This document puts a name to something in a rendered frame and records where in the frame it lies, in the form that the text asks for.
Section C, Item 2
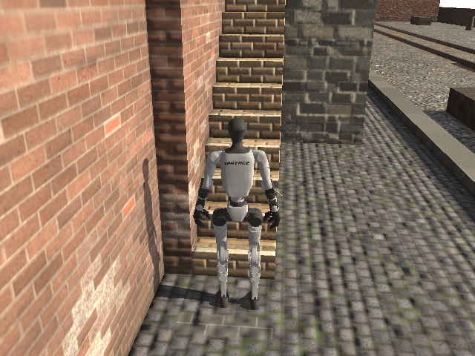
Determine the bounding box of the right robot hand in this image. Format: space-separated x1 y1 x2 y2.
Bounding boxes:
263 209 281 229

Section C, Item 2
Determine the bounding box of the left robot upper arm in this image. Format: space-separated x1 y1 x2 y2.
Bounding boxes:
201 150 222 190

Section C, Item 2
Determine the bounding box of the right robot upper arm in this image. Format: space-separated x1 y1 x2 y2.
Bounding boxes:
252 150 272 190

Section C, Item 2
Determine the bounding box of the left robot forearm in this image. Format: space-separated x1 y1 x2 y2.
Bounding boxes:
195 178 209 211

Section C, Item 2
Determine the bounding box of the robot left shin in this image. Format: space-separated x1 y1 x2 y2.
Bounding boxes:
217 250 228 297

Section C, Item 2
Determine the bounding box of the right robot forearm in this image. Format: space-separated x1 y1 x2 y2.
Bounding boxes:
265 179 279 212

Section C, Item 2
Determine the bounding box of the left robot hand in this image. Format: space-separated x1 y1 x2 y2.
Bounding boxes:
193 209 210 226

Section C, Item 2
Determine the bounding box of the robot right foot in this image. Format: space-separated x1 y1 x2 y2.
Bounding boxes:
249 291 260 310

